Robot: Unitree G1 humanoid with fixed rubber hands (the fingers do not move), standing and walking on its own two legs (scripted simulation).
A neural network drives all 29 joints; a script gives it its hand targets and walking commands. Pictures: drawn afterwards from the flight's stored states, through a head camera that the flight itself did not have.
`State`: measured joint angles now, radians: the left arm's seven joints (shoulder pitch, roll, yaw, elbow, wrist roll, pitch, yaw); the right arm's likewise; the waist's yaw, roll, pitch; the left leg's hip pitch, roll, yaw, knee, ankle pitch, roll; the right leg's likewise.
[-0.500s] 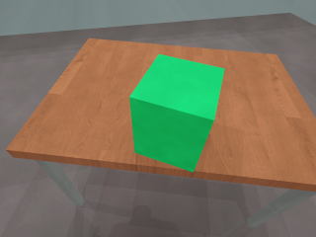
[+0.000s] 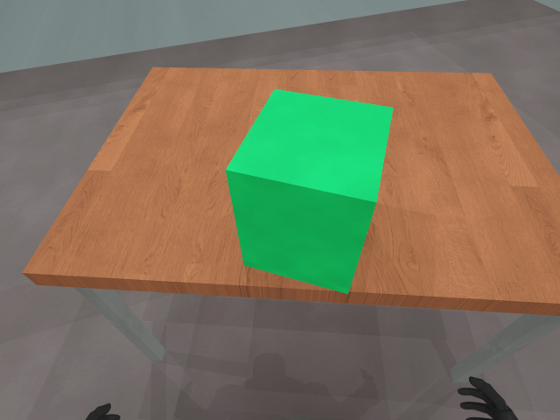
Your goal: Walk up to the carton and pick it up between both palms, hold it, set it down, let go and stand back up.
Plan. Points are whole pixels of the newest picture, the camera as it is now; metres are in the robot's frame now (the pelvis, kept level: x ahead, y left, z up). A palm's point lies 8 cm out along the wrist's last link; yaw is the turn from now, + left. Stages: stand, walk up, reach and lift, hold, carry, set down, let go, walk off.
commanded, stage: walk up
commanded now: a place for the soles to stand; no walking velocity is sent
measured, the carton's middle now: (312, 193) +0.47 -0.04 +0.04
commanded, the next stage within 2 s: reach and lift in 0.46 s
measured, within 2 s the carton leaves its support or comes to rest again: neither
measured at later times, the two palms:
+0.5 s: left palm out of the picture +0.12 +0.30 -0.11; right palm out of the picture +0.08 -0.30 -0.11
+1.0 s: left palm out of the picture +0.14 +0.25 -0.08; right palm out of the picture +0.10 -0.28 -0.06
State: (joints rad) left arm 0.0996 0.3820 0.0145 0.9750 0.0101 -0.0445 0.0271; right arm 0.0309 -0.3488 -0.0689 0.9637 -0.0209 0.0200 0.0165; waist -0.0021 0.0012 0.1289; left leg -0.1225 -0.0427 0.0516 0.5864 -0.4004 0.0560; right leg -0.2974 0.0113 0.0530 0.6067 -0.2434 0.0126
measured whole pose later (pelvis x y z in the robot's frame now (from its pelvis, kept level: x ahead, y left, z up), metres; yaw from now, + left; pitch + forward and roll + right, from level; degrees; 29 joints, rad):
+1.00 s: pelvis -0.01 -0.03 +0.00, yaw +2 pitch -8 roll -2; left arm 0.17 0.32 0.11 0.39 0.06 0.37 -0.01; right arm 0.29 -0.17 -0.10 0.65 -0.01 -0.15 -0.05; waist 0.00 -0.07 0.17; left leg -0.07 0.03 0.01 0.63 -0.41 0.01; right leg -0.20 0.06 -0.03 0.55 -0.21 -0.03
